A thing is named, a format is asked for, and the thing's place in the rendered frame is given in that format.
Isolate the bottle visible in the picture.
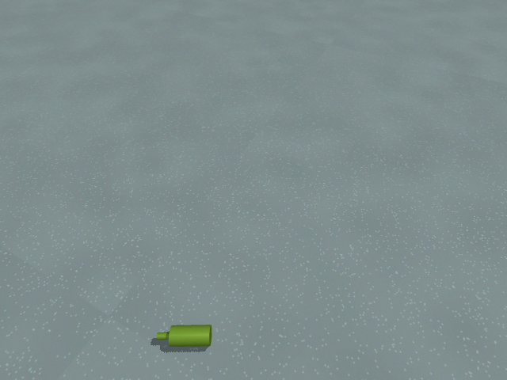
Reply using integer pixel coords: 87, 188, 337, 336
156, 325, 212, 347

